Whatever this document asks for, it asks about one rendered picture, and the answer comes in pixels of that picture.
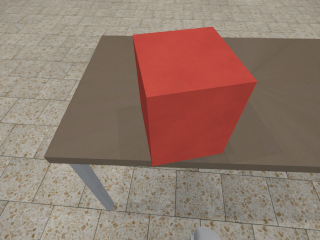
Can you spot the table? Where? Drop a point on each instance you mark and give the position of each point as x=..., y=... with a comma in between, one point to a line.
x=278, y=130

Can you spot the carton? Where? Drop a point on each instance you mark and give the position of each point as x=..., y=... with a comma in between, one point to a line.
x=193, y=90

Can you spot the right robot thigh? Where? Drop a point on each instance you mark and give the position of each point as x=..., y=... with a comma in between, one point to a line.
x=204, y=234

